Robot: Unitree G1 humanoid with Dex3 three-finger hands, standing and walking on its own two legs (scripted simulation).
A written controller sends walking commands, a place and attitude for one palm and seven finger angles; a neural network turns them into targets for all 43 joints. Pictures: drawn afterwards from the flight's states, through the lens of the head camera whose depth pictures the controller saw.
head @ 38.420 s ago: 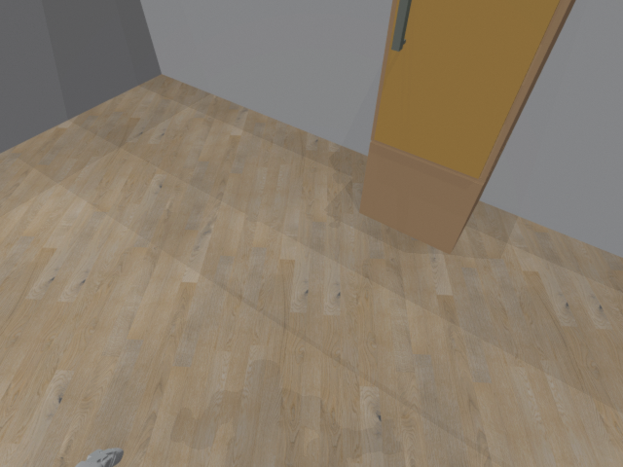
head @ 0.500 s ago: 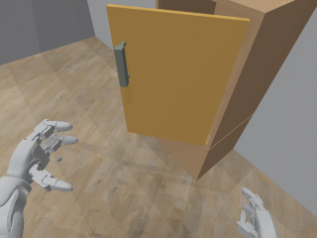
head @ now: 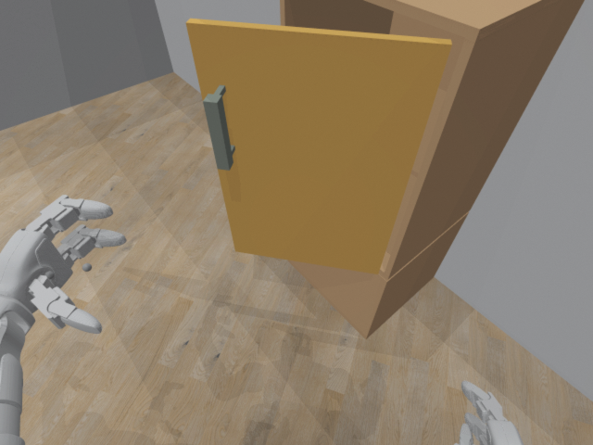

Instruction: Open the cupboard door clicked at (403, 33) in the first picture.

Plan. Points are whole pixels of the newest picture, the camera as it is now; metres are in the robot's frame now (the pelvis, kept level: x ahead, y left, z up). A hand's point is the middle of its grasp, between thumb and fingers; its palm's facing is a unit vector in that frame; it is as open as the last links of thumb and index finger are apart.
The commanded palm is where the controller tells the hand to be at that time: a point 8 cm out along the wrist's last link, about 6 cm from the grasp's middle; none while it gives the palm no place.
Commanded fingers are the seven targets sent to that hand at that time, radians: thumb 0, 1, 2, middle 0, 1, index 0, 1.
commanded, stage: raise the hand with hooked fingers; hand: left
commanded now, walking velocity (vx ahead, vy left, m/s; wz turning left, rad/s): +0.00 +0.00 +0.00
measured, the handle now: (223, 128) +0.61 +0.17 +0.09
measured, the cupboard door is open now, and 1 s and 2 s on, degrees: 39 39 39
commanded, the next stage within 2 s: move the hooked fingers beside the handle in 0.32 s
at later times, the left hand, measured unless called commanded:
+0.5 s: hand (100, 267) +0.29 +0.26 +0.11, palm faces -0.06 -1.00 -0.05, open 14.0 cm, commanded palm +0.28 +0.31 +0.11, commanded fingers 0.00 -0.50 0.30 -0.30 -1.20 -0.30 -1.20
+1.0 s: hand (133, 206) +0.40 +0.26 +0.11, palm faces -0.10 -0.99 -0.01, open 14.0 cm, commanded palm +0.38 +0.31 +0.11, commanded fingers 0.00 -0.50 0.30 -0.30 -1.20 -0.30 -1.20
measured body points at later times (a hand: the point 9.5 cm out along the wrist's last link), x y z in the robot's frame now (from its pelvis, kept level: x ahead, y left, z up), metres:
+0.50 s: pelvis +0.00 -0.01 +0.00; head +0.02 -0.02 +0.45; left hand +0.29 +0.31 +0.12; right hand +0.17 -0.26 -0.08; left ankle +0.02 +0.10 -0.72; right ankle -0.01 -0.11 -0.72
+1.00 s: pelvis +0.00 -0.01 -0.01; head +0.06 -0.01 +0.44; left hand +0.40 +0.31 +0.11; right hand +0.08 -0.30 -0.11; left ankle +0.02 +0.10 -0.72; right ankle -0.01 -0.11 -0.72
